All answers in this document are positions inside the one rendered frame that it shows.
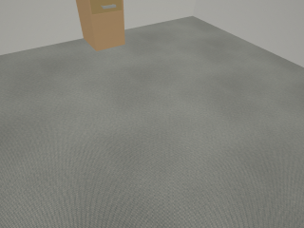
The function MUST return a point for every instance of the handle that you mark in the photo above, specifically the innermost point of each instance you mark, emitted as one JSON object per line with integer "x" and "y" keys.
{"x": 109, "y": 6}

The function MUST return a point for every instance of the drawer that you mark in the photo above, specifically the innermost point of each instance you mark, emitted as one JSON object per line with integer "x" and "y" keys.
{"x": 96, "y": 6}

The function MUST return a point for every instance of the cabinet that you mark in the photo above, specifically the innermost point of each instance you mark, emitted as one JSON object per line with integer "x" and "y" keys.
{"x": 101, "y": 30}

